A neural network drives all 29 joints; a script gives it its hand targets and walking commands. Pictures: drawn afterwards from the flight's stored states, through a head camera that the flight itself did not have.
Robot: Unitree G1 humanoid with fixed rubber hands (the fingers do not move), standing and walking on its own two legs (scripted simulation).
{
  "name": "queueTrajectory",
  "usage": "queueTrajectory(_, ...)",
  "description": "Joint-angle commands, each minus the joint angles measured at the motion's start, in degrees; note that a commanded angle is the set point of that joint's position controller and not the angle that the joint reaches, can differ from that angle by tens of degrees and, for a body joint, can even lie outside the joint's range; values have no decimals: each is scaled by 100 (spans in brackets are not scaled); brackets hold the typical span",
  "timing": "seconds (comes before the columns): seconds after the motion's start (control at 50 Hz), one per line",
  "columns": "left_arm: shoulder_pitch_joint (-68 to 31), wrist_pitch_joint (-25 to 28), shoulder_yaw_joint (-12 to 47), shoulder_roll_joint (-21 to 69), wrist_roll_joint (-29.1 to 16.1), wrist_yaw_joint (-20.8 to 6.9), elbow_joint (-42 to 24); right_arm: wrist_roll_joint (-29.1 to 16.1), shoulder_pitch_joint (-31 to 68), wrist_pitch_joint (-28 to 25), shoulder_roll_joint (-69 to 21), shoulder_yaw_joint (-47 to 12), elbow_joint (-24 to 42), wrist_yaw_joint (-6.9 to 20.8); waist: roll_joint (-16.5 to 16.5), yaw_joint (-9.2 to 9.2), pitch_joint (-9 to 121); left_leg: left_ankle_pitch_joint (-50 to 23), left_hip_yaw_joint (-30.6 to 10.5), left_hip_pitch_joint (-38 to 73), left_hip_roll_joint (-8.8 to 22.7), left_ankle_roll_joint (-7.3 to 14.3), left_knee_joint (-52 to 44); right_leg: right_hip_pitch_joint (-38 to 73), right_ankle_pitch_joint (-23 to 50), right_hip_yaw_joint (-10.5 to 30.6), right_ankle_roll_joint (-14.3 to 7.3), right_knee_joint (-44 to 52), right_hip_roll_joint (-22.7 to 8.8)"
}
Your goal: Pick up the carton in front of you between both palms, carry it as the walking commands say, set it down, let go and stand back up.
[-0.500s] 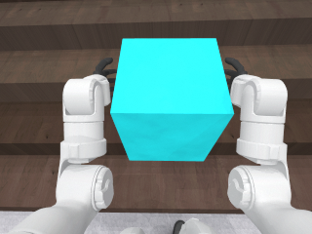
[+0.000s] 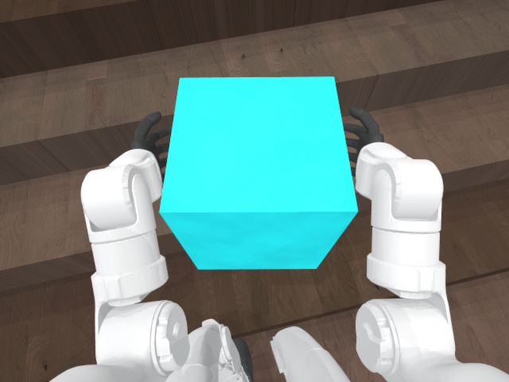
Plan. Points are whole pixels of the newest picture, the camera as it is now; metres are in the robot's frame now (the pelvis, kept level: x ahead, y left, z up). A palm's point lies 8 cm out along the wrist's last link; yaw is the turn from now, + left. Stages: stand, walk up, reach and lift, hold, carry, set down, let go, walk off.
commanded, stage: carry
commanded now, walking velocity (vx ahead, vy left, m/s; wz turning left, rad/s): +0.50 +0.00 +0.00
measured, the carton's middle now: (257, 186) +0.38 -0.05 +0.03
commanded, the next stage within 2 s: none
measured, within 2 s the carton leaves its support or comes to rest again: neither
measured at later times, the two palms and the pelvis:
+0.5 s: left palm out of the picture +0.64 +0.23 +0.36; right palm out of the picture +0.74 -0.06 +0.38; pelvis +0.32 -0.03 +0.21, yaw +7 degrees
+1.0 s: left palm out of the picture +0.98 +0.34 +0.50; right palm out of the picture +1.04 +0.05 +0.49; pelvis +0.63 +0.11 +0.37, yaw +19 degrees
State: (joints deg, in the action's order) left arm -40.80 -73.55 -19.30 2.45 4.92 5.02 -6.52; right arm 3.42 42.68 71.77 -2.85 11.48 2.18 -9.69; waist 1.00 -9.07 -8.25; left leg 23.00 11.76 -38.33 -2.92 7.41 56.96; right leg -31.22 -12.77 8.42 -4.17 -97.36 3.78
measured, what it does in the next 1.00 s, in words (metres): climbs, turning left: right foot 0.16 m higher, then left foot 0.16 m higher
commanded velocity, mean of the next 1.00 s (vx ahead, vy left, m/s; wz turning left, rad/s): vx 0.50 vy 0.00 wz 0.28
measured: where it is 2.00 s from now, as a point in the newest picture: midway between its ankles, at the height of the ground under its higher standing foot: outside the picture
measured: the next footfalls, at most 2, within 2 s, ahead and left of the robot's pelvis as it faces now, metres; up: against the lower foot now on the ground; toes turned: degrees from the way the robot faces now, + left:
right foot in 0.30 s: +0.40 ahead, -0.11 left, +0.16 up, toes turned -4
left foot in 0.78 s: +0.68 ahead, +0.23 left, +0.33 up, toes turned +25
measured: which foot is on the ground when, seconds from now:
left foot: down 0.00-0.34, up 0.36-0.76, down 0.78-1.00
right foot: up 0.00-0.28, down 0.30-0.78, up 0.80-1.00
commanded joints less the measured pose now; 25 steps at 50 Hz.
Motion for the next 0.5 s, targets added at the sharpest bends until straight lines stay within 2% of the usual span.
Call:
queueTrajectory(0.0,-3956,192,3737,5030,-1567,-1032,-193,-3456,5073,-152,-6674,-4522,966,1737,18,295,4086,-2476,-3850,4885,1615,740,-2695,-2277,-159,38,-270,-1349,-145)
queueTrajectory(0.02,-3898,244,3701,4950,-1492,-984,-99,-3558,5115,-174,-6720,-4540,879,1787,135,358,3883,-2743,-3516,4908,1584,647,-2883,-2345,-249,-281,-253,-1105,-187)
queueTrajectory(0.04,-3823,292,3702,4945,-1426,-944,54,-3584,5127,-185,-6734,-4454,776,1826,101,242,3662,-3041,-3409,5118,1710,702,-3076,-2819,-673,-570,-255,-1113,-185)
queueTrajectory(0.06,-3726,330,3670,4909,-1346,-915,202,-3557,5109,-177,-6664,-4369,628,1851,205,233,3593,-3623,-3230,5271,1809,764,-3156,-2991,-1037,-758,-248,-847,-311)
queueTrajectory(0.08,-3621,356,3610,4818,-1255,-884,308,-3519,5094,-160,-6594,-4276,485,1875,286,276,3478,-4368,-2963,5294,1776,696,-3167,-3132,-1112,-965,-267,-666,-376)
queueTrajectory(0.1,-3612,341,3602,4737,-1202,-844,404,-3463,5034,-134,-6421,-4144,341,1897,-143,150,3406,-4599,-2841,5406,1851,840,-3302,-3645,-1283,-1271,-317,-1307,-278)
queueTrajectory(0.12,-3687,297,3619,4678,-1174,-792,490,-3410,5014,-89,-6293,-3985,197,1908,-479,61,3340,-4395,-2885,5838,1899,929,-3300,-4476,-1547,-1281,-415,-2018,-342)
queueTrajectory(0.14,-3740,242,3613,4607,-1164,-738,557,-3340,4911,-27,-6127,-3808,28,1920,-490,30,3160,-3979,-2819,6077,1940,881,-3416,-5114,-1787,-1234,-452,-2172,-469)
queueTrajectory(0.16,-3813,182,3612,4492,-1142,-681,598,-3285,4857,34,-5982,-3648,-137,1934,-435,264,2976,-3510,-2567,5713,1700,696,-3630,-5086,-1837,-1285,-469,-1657,-664)
queueTrajectory(0.18,-3964,107,3563,4366,-1142,-614,650,-3247,4840,114,-5815,-3470,-352,1954,-428,394,2577,-3230,-2136,5134,1505,524,-4043,-4791,-1810,-1519,-420,-814,-725)
queueTrajectory(0.2,-4124,17,3538,4338,-1175,-554,752,-3171,4715,193,-5691,-3292,-552,1947,-390,558,2540,-4022,-1734,3855,1324,563,-4819,-3174,-1656,-1934,-421,762,-671)
queueTrajectory(0.22,-4323,-59,3576,4346,-1259,-520,762,-3129,4968,273,-5588,-3141,-601,1937,-450,695,2421,-5172,-1049,2269,1034,519,-5140,-1125,-1206,-2408,-439,2240,-397)
queueTrajectory(0.24,-4570,-155,3640,4427,-1404,-487,829,-3015,4921,373,-5487,-2954,-723,1918,-1301,949,2991,-8586,-686,2095,1096,546,-4399,239,-371,-2660,-542,2342,53)
queueTrajectory(0.26,-4773,-244,3740,4653,-1638,-493,816,-2896,4986,465,-5398,-2788,-737,1902,-1968,1338,3694,-10333,-556,2511,1308,523,-3519,834,-145,-2639,-638,2600,176)
queueTrajectory(0.28,-5082,-309,3849,4868,-1863,-527,683,-2793,5023,540,-5333,-2661,-788,1890,-2146,1816,4217,-11082,-523,2977,1440,395,-2427,1411,137,-2552,-592,3461,222)
queueTrajectory(0.3,-5253,-324,3940,5091,-2071,-572,633,-2738,5189,602,-5255,-2565,-757,1874,-1382,2188,4846,-10539,-452,3132,911,-90,-581,2595,1195,-2024,-605,5128,148)
queueTrajectory(0.32,-5180,-321,4039,5430,-2318,-642,672,-2535,5085,645,-5273,-2483,-867,1857,-426,2248,4799,-6194,-898,2084,439,-319,1672,3482,2489,-233,-1059,6518,-536)
queueTrajectory(0.34,-4982,-260,4018,5467,-2527,-700,740,-2378,4654,637,-5339,-2335,-985,1817,1592,1917,5552,-1218,-1633,69,-746,-949,5317,4719,5732,3170,-2549,7050,-2402)
queueTrajectory(0.36,-5177,-264,4091,5870,-2900,-788,722,-2031,4439,626,-5053,-2115,-1005,1746,499,1792,5679,-1103,-2557,-434,-362,-544,6402,4755,4635,3172,-2360,6699,-2378)
queueTrajectory(0.38,-5795,-198,4214,6109,-3192,-889,321,-1814,4520,625,-4952,-1872,-847,1693,52,1700,5048,-1127,-2537,-1105,-154,-343,6435,4372,2835,2874,-2009,6677,-2298)
queueTrajectory(0.4,-6418,-182,4346,6371,-3435,-968,23,-1638,4828,621,-4784,-1747,-667,1623,-539,1544,4238,-1028,-2294,-1539,185,-135,6074,3839,1060,2435,-1462,6852,-2231)
queueTrajectory(0.42,-6801,-180,4406,6570,-3640,-1038,-67,-1519,5019,604,-4587,-1662,-592,1533,-606,1324,3821,-1255,-2411,-1570,494,-13,5776,3401,104,2054,-1142,6997,-2215)
queueTrajectory(0.44,-7064,-184,4396,6634,-3819,-1088,-151,-1410,5115,577,-4381,-1590,-501,1442,-717,1167,3501,-1360,-2131,-1434,573,1,5297,3109,-693,1432,-876,7233,-2086)
queueTrajectory(0.46,-7097,-200,4348,6605,-3885,-1124,-115,-1340,5101,544,-4259,-1568,-500,1356,-710,1162,3246,-1366,-1901,-1422,599,16,4995,2930,-827,1000,-744,7416,-2083)
queueTrajectory(0.48,-6981,-225,4234,6583,-3850,-1144,41,-1219,4976,538,-4187,-1532,-635,1292,-713,1236,3003,-1013,-1572,-1568,554,1,4814,3008,-54,846,-860,7631,-2247)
